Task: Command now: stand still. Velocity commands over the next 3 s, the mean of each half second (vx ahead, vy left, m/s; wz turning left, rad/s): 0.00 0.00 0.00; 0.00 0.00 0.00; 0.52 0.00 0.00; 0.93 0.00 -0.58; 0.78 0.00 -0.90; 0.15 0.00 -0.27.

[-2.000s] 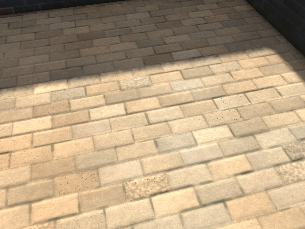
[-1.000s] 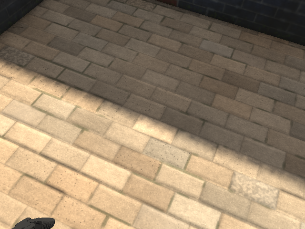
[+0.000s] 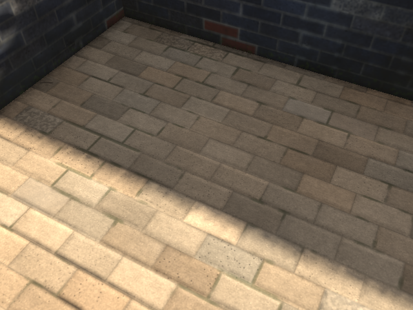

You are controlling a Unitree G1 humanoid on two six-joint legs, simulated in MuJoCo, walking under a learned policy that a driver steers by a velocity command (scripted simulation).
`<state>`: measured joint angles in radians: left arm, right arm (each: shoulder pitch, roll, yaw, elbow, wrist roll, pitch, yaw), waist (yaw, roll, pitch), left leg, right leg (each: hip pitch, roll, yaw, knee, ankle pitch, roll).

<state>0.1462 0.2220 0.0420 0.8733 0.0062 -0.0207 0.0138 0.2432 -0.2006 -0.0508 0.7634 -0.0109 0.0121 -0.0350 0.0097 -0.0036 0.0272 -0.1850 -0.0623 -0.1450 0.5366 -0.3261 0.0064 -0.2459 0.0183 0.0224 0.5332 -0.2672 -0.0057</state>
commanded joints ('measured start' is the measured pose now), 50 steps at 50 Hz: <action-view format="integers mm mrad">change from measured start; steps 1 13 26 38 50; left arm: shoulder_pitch -27 -6 24 59 92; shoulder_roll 104 106 102 94 84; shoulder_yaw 21 16 7 -1 -7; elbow -33 68 141 169 178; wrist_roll -1 -4 -6 -7 -8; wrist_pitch -13 -7 1 5 6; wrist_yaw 4 13 21 22 23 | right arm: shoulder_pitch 12 38 65 84 100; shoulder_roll -101 -99 -92 -82 -74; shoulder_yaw -26 -23 -11 3 14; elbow -43 46 158 237 284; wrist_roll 0 4 7 9 10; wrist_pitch -13 -19 -25 -26 -25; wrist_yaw -6 -13 -16 -16 -16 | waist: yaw -1 5 8 7 4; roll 7 7 4 4 4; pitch -35 -12 4 14 22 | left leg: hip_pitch -51 -45 -48 -55 -63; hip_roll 61 55 49 46 46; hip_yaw -41 -25 -6 7 16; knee -89 -113 -132 -140 -142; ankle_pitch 218 203 191 181 172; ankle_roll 14 5 0 -1 -2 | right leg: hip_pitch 57 54 57 58 58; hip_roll -63 -56 -48 -43 -40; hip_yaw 64 62 59 55 53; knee -84 -115 -136 -142 -143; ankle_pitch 133 91 77 78 81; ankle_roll -27 -32 -39 -43 -45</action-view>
